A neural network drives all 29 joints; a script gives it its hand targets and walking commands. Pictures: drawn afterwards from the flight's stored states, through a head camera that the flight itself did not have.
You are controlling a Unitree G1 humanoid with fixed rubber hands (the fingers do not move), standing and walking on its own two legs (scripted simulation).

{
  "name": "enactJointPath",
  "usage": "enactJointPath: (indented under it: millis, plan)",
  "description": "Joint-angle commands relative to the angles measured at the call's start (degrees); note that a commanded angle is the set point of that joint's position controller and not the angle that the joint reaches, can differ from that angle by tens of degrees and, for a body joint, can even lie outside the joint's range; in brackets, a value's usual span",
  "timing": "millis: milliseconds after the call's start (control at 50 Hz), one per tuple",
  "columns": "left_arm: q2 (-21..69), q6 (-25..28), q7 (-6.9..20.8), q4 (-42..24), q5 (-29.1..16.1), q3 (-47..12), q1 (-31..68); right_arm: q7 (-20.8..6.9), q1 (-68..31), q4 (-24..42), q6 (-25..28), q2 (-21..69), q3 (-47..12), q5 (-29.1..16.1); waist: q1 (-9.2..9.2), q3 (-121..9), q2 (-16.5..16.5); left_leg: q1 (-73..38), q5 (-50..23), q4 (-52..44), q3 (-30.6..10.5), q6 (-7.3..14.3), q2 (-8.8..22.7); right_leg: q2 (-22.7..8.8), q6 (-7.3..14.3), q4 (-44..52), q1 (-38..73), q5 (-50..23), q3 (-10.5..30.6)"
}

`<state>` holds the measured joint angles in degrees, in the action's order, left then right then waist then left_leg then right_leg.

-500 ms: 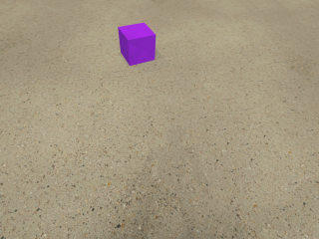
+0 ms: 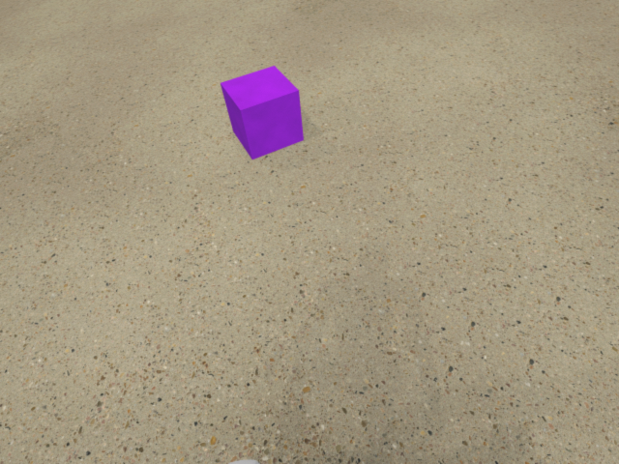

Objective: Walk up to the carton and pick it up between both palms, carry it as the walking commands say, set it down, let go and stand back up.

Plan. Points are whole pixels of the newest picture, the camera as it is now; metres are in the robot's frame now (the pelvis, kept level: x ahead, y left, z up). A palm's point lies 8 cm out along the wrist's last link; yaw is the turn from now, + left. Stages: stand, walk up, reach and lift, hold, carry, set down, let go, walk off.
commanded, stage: walk up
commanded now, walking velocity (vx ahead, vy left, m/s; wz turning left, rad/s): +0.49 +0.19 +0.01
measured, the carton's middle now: (263, 112) +1.77 +0.26 -0.63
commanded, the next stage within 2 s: none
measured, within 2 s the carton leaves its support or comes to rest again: neither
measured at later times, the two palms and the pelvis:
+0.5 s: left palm (98, 407) +0.24 +0.35 -0.14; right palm (422, 358) +0.29 -0.16 -0.12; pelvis +0.22 +0.09 +0.00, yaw -1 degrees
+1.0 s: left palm (165, 254) +0.51 +0.29 -0.11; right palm (429, 283) +0.44 -0.21 -0.15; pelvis +0.46 +0.03 +0.00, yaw +0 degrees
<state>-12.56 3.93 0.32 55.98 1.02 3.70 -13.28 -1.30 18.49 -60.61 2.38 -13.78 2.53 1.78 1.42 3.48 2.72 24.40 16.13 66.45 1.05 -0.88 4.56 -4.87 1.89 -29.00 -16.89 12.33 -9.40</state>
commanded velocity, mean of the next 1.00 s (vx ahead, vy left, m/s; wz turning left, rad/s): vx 0.50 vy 0.06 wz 0.01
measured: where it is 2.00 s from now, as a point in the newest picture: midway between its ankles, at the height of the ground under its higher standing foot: (299, 267)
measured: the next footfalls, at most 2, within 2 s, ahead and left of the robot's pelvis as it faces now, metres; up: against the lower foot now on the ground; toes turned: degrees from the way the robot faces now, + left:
left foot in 0.36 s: +0.29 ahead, +0.20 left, +0.00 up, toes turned +7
right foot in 0.84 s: +0.52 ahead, -0.07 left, +0.00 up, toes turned -11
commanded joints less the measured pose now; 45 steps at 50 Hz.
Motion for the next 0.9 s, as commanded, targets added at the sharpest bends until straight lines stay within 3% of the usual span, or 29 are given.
enactJointPath:
  millis: [0,40,140,200,260,280,300,320,340,360,380,400,420,440,460,500,640,660,700,760,780,800,820,840,860,880]
  plan:
    - [-5.9,1.5,0.0,-0.1,-0.2,1.1,-6.8,-1.2,4.3,1.6,-1.3,-0.4,0.1,0.6,-0.75,-2.7,-11.3,6.6,-5.9,-1.9,-0.7,-0.5,2.9,-13.6,1.7,15.0,7.3,-15.4,12.6]
    - [-6.4,1.7,-0.1,0.5,-0.1,1.1,-9.9,-1.7,0.0,3.2,-2.0,-0.3,0.0,0.6,-1.62,-1.8,-12.1,8.1,-8.2,-5.9,0.6,-0.9,2.8,-13.4,1.9,15.4,8.1,-17.7,11.1]
    - [-7.8,1.0,-0.4,0.1,0.4,1.6,-13.7,-3.1,-12.8,8.0,-2.4,-0.8,-0.7,-0.1,-3.69,3.4,-12.5,7.2,-11.6,-22.7,2.5,-1.6,2.1,-13.0,2.3,20.3,6.5,-7.5,8.7]
    - [-8.9,0.7,-0.5,0.2,0.4,1.7,-15.5,-3.4,-17.6,10.2,-2.1,-1.2,-0.9,-0.5,-4.39,3.9,-12.5,4.2,-11.2,-30.5,4.1,-1.8,1.4,-13.3,2.9,21.0,7.5,-6.2,7.7]
    - [-9.9,0.3,-0.7,0.2,0.0,1.9,-16.0,-3.2,-18.5,11.4,-1.3,-1.8,-0.8,-1.0,-3.98,2.7,-13.5,0.6,-8.6,-35.4,4.2,-1.4,1.3,-14.5,2.6,19.1,9.6,-6.6,7.8]
    - [-9.8,0.1,-0.5,0.0,-0.3,1.9,-15.0,-2.9,-16.8,11.2,-0.9,-1.8,-0.7,-1.1,-3.02,1.7,-14.4,-2.9,-7.1,-37.1,5.1,-0.8,0.8,-13.7,2.5,17.7,9.2,-5.0,6.6]
    - [-9.5,0.0,-0.3,0.4,-0.8,1.6,-14.2,-2.3,-12.2,10.0,0.0,-3.2,0.1,-0.4,-1.38,-1.7,-13.6,-11.9,-6.9,-39.1,6.1,0.3,0.3,-10.1,2.3,11.3,7.3,-1.8,2.8]
    - [-7.7,-0.1,0.0,0.4,-0.8,0.7,-15.5,-1.4,-5.1,7.1,0.8,-5.7,1.6,0.3,0.74,-6.4,-5.4,-22.9,-5.4,-40.0,7.7,1.5,-1.0,-7.3,1.9,0.7,3.9,-2.4,1.9]
    - [-5.1,0.0,0.1,-0.5,-0.8,-0.3,-15.8,-0.4,4.3,4.5,1.8,-10.2,3.7,0.9,4.44,-11.3,6.9,-34.4,2.8,-42.4,-3.9,4.0,6.9,-4.3,0.5,-16.9,-6.8,2.8,1.3]
    - [-2.7,0.6,0.0,-4.0,-0.2,-1.0,-13.9,0.5,10.0,3.8,1.7,-17.1,5.7,1.1,6.03,-14.7,21.6,-40.4,10.2,-53.8,-28.5,8.9,22.0,1.5,-1.2,-34.4,-21.4,19.6,2.9]
    - [-5.3,0.5,-0.1,-4.4,0.7,0.0,-9.5,0.6,9.0,4.1,1.2,-16.2,5.1,0.4,4.97,-12.6,14.3,-37.8,12.6,-56.0,-30.3,11.5,23.2,-1.3,-1.0,-42.7,-25.7,18.9,7.6]
    - [-4.7,0.4,0.1,-3.5,0.5,0.1,-6.9,0.4,5.1,4.6,1.4,-12.1,3.5,0.2,3.39,-8.4,7.1,-32.9,7.5,-54.9,-24.6,10.6,20.6,-3.5,-1.0,-44.4,-27.3,12.7,9.3]
    - [-3.6,0.2,0.4,-1.5,-0.3,0.1,-7.9,0.3,2.1,5.6,2.0,-8.4,2.4,0.1,1.53,-4.8,0.0,-28.0,-3.4,-53.7,-19.6,8.7,19.4,-4.9,-1.5,-42.7,-26.0,7.0,10.4]
    - [-2.8,-0.4,0.9,-0.3,-0.2,0.3,-9.0,0.7,0.4,5.7,2.6,-6.8,2.2,-0.1,0.12,-3.1,-1.9,-23.3,-11.8,-53.2,-15.7,7.3,17.8,-5.9,-2.1,-40.8,-23.1,3.9,10.8]
    - [-2.4,-1.2,1.3,0.1,0.2,0.4,-9.9,0.9,-0.6,5.4,3.1,-5.7,1.7,-0.5,-0.71,-2.7,0.4,-20.8,-16.7,-53.5,-11.7,6.5,16.0,-6.0,-2.8,-38.9,-20.5,2.7,10.5]
    - [-1.6,-2.7,1.9,-0.5,0.8,0.6,-8.1,0.8,0.5,4.5,3.8,-4.6,1.2,-0.7,-1.20,-2.4,4.8,-17.9,-18.9,-54.1,-6.8,6.1,14.1,-4.9,-3.8,-36.5,-17.9,0.5,8.9]
    - [-1.3,-3.8,3.5,-6.1,0.6,-0.1,8.5,1.0,5.8,2.9,3.6,-4.6,2.0,0.0,0.91,5.0,6.4,-16.0,-10.4,-59.0,-1.4,6.2,12.3,-2.4,-4.6,-15.9,-17.2,-9.0,4.7]
    - [-1.6,-3.5,3.6,-6.8,0.3,-0.2,10.7,1.0,5.7,3.0,3.6,-4.7,2.3,0.1,1.33,5.5,7.3,-15.8,-8.8,-59.7,-0.3,6.2,11.8,-2.1,-4.4,-12.2,-15.2,-9.3,4.1]
    - [-1.5,-2.9,3.4,-7.6,0.6,-0.2,12.7,1.1,7.2,1.4,3.0,-4.7,2.4,-0.1,1.58,4.3,12.9,-14.7,-5.3,-59.6,3.9,6.1,8.0,-0.4,-3.7,-8.4,-7.6,-7.2,1.9]
    - [-2.4,-1.9,2.3,-6.8,0.4,0.0,12.0,1.6,9.1,0.1,2.2,-5.4,2.4,-0.7,1.36,3.6,6.3,-17.2,-12.7,-55.1,1.3,7.5,10.9,1.1,-2.6,-4.8,-4.3,-2.7,-0.2]
    - [-3.0,-1.4,1.8,-6.0,0.4,0.1,8.7,1.7,9.4,-0.4,1.9,-5.8,2.2,-1.1,-0.02,1.8,3.5,-16.6,-17.3,-49.2,1.4,7.0,10.4,1.0,-2.2,-0.9,-0.1,-2.9,-0.1]
    - [-4.2,-0.7,1.2,-4.1,0.6,0.3,2.3,1.7,9.5,-0.9,1.5,-5.5,1.7,-1.2,-2.25,-2.4,-0.3,-15.2,-21.5,-38.9,3.4,6.1,8.1,0.2,-1.1,3.5,7.8,-3.9,-0.4]
    - [-8.0,0.4,0.5,-1.3,0.7,1.9,-7.1,1.7,10.6,-0.5,1.6,-4.2,1.2,-1.2,-5.53,-9.7,-5.6,-7.4,-15.7,-23.8,4.1,4.9,5.9,-5.5,0.8,3.1,19.6,-1.6,6.5]
    - [-16.1,0.8,-0.3,0.4,1.3,4.3,-14.7,1.6,13.8,1.4,2.0,0.0,-0.4,-1.6,-7.59,-15.3,-22.7,9.7,10.5,-6.0,5.2,1.1,-3.0,-24.1,5.8,9.8,31.1,1.2,33.9]
    - [-18.5,-0.1,-0.8,1.8,0.7,3.9,-19.1,1.7,11.0,0.8,1.5,-3.1,0.7,-0.9,-7.18,-16.7,-11.5,12.8,14.6,3.5,-3.9,0.6,-1.6,-28.8,5.8,13.6,29.5,3.4,45.0]
    - [-15.5,-0.2,-0.8,1.1,0.2,3.0,-13.7,1.5,8.8,0.4,1.4,-3.9,0.9,-0.7,-5.27,-11.8,-7.8,12.2,9.8,5.8,-5.7,0.1,1.4,-26.0,6.0,14.1,23.0,2.3,38.2]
